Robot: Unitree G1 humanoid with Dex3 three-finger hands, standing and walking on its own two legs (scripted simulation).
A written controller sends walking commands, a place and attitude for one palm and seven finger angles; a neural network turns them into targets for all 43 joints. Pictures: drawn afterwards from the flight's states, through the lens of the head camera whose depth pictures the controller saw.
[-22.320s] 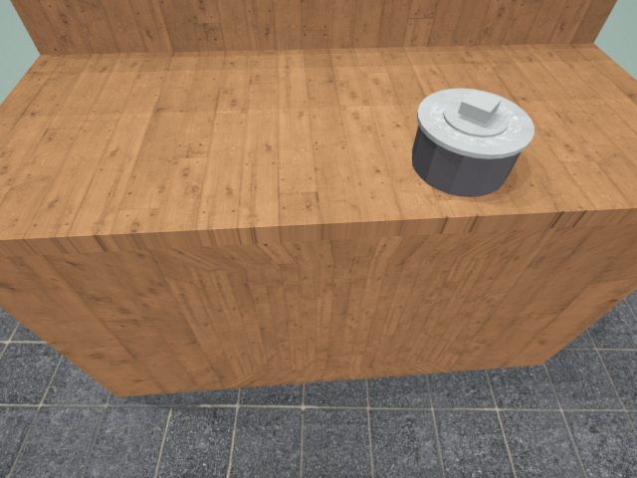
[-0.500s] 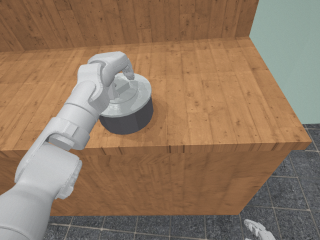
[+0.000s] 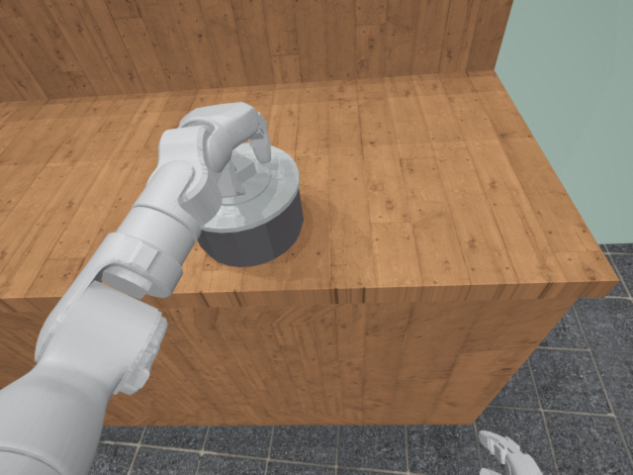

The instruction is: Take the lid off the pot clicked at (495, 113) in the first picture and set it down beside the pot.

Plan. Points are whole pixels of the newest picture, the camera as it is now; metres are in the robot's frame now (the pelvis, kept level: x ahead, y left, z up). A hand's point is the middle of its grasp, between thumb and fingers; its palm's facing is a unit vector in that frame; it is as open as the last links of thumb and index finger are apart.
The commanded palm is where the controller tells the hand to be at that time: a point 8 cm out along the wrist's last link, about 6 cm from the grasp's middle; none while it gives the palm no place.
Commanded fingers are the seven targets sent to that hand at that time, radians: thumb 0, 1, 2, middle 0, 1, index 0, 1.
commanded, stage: close the fingers and squeeze the knob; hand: left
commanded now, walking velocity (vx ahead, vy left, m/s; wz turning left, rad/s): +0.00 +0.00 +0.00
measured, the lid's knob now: (232, 169) +0.47 +0.12 +0.15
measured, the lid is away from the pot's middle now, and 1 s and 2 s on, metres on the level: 0.00 0.00 0.01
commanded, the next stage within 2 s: lift the lid straight up in 0.92 s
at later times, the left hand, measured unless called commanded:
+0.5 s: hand (230, 170) +0.45 +0.11 +0.17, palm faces -0.30 -0.10 -0.95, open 7.3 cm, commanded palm +0.43 +0.12 +0.23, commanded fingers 0.00 0.32 0.97 -0.69 -0.93 -0.83 -1.01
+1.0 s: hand (229, 173) +0.44 +0.11 +0.17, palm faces -0.28 -0.11 -0.96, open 7.0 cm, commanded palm +0.43 +0.13 +0.23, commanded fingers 0.00 0.55 1.09 -0.76 -0.94 -0.97 -1.07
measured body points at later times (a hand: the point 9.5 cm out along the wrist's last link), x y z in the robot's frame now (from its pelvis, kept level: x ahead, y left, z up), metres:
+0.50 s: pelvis +0.00 +0.00 +0.00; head +0.01 -0.04 +0.45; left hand +0.46 +0.11 +0.22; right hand +0.13 -0.25 -0.12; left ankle +0.03 +0.11 -0.74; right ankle -0.04 -0.13 -0.74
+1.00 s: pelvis +0.00 +0.00 +0.00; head +0.01 -0.04 +0.45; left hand +0.45 +0.11 +0.22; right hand +0.15 -0.24 -0.12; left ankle +0.03 +0.11 -0.74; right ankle -0.04 -0.13 -0.74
